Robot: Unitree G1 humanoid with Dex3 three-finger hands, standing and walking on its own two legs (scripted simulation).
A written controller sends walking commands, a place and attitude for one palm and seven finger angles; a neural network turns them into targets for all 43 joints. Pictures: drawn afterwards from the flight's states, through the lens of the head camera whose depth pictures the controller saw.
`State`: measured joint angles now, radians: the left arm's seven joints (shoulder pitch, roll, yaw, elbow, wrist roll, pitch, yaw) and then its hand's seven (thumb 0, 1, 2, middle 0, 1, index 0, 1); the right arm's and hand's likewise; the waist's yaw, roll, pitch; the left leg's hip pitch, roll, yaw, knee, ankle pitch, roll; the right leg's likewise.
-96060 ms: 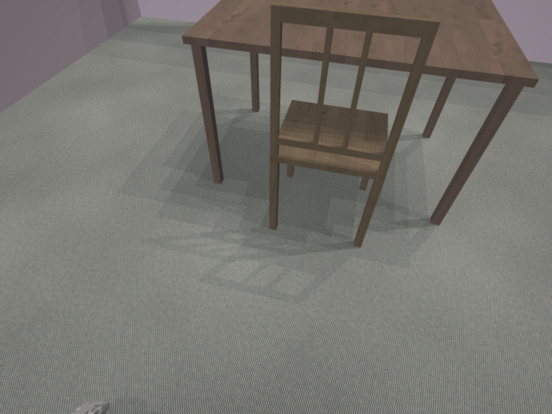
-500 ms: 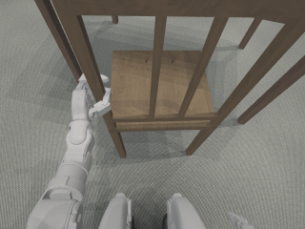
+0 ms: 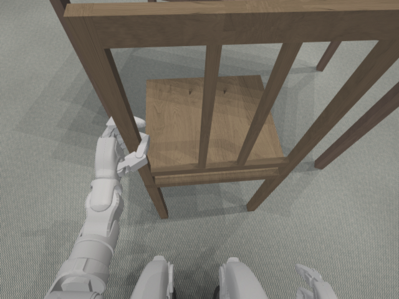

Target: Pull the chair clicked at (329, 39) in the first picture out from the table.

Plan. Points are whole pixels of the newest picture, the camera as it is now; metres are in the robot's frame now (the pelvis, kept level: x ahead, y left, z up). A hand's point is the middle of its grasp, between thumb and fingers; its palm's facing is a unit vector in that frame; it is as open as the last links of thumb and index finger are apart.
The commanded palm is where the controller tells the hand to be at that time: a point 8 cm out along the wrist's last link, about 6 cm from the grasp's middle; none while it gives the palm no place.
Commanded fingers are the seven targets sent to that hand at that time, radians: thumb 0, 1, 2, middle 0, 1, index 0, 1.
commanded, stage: step backward, pulling the chair out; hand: left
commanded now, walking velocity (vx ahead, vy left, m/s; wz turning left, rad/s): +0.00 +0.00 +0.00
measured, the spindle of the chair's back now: (205, 125) +0.43 -0.01 +0.06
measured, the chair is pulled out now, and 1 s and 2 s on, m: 0.15 0.22 0.25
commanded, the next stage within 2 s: none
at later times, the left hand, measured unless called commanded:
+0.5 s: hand (141, 152) +0.38 +0.11 +0.04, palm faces -0.04 -0.99 -0.13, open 5.9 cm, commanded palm +0.36 +0.17 +0.04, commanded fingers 0.00 0.90 0.90 -0.50 -1.45 -0.50 -1.45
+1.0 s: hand (143, 196) +0.30 +0.10 +0.04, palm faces -0.04 -0.99 -0.16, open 5.8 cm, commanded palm +0.29 +0.16 +0.04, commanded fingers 0.00 0.90 0.90 -0.50 -1.45 -0.50 -1.45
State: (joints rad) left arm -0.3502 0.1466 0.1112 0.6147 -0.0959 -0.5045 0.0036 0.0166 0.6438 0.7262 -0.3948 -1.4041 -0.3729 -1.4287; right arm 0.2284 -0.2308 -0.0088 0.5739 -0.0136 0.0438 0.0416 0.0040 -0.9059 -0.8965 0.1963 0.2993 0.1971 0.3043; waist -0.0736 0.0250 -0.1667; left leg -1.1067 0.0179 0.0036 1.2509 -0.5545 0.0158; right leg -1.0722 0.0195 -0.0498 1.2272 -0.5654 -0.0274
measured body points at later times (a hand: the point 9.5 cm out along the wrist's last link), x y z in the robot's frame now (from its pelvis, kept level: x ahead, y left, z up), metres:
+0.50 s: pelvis +0.01 +0.01 +0.10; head +0.10 +0.02 +0.54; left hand +0.38 +0.17 +0.05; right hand +0.08 -0.26 -0.02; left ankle +0.02 +0.11 -0.63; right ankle +0.01 -0.11 -0.63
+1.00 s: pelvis -0.05 +0.00 +0.10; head +0.03 -0.01 +0.54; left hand +0.30 +0.15 +0.05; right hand +0.04 -0.26 -0.03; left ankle +0.02 +0.11 -0.63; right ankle +0.01 -0.11 -0.63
